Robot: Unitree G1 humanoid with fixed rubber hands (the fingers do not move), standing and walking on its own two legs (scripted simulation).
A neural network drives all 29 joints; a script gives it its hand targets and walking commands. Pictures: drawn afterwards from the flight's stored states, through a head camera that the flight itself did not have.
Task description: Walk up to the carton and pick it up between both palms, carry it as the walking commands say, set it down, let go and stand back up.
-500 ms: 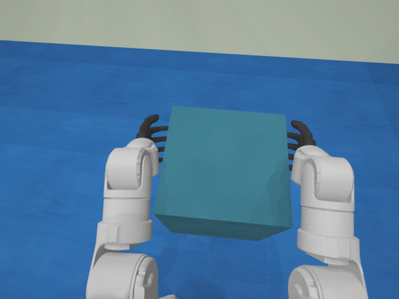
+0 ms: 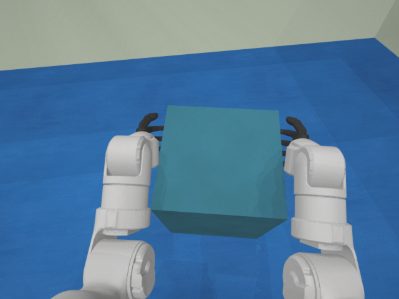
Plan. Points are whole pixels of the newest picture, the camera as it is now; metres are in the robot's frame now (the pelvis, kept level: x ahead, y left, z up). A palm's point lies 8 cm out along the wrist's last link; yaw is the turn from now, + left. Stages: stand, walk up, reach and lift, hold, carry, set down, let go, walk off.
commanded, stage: carry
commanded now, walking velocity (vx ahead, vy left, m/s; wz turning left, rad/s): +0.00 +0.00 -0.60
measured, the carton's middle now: (217, 179) +0.37 +0.03 +0.02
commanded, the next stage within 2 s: none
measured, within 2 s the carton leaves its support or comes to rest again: neither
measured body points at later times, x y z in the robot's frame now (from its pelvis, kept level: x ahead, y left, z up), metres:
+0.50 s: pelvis -0.11 +0.00 +0.01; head -0.05 +0.01 +0.45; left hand +0.30 +0.05 +0.11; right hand +0.22 -0.23 +0.12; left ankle -0.04 +0.12 -0.72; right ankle -0.11 -0.12 -0.70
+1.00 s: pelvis -0.21 +0.04 +0.01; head -0.15 +0.03 +0.46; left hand +0.19 -0.06 +0.10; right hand +0.03 -0.30 +0.12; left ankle -0.12 +0.12 -0.72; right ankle -0.23 -0.09 -0.68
